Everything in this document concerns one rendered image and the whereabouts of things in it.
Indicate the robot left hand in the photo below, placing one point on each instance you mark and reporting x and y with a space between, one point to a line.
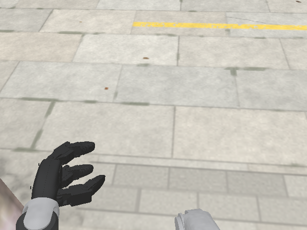
51 177

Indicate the right robot thigh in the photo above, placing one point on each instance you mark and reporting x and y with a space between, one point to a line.
195 219

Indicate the left robot forearm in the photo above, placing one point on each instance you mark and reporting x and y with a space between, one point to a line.
40 213

